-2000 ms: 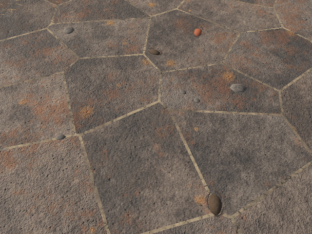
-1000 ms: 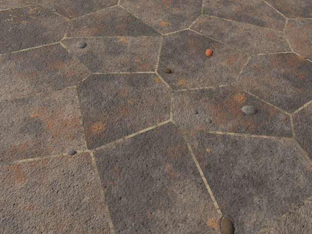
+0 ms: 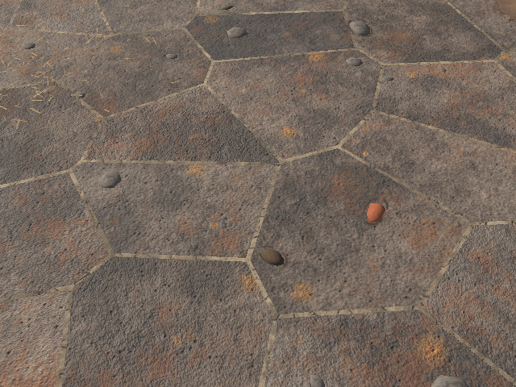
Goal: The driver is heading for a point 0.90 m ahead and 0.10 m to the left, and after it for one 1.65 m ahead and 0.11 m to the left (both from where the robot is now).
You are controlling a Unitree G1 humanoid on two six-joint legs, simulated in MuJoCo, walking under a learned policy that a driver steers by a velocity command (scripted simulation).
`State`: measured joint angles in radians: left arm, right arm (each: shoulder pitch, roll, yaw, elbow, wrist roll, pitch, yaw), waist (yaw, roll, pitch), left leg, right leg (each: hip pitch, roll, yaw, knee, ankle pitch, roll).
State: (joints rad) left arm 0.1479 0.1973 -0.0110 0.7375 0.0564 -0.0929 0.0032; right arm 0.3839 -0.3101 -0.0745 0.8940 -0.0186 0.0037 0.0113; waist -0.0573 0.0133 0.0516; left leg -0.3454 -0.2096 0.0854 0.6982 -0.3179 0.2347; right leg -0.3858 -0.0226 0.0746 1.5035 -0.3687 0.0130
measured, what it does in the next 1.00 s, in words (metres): walks ahead, turning left: right foot, then left foot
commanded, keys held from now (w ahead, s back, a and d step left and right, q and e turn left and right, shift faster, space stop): w+q+shift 0.28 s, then q+shift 0.12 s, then shift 0.36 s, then e+shift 0.24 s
